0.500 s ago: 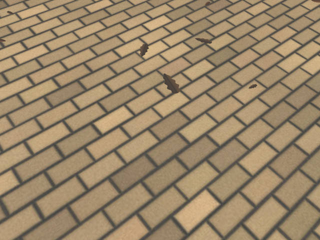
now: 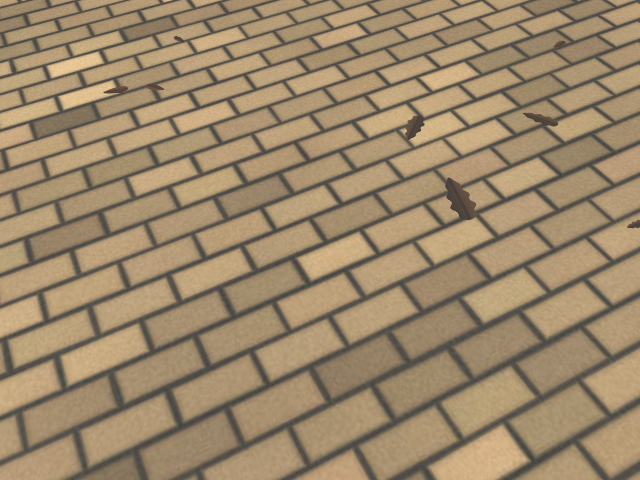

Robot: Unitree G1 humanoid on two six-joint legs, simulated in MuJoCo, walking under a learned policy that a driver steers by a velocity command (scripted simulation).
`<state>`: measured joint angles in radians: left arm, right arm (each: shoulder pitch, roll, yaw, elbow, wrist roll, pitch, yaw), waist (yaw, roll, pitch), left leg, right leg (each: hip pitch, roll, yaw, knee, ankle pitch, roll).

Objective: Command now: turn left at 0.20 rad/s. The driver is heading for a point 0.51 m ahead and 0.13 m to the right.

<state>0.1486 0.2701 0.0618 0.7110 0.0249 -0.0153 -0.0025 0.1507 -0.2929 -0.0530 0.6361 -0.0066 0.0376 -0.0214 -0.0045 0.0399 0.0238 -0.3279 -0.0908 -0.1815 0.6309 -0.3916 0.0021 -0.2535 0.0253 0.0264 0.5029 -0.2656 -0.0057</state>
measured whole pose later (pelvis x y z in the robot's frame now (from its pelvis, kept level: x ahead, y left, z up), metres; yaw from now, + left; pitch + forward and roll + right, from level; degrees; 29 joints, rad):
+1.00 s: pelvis -0.01 +0.03 +0.00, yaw +0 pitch -2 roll +0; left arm 0.22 0.24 0.03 1.01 0.00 0.01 0.04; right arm 0.24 -0.22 -0.03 0.93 0.00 0.00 -0.03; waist 0.02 0.00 0.04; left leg -0.18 -0.02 -0.06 0.51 -0.30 0.00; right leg -0.21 -0.03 0.04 0.51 -0.27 0.05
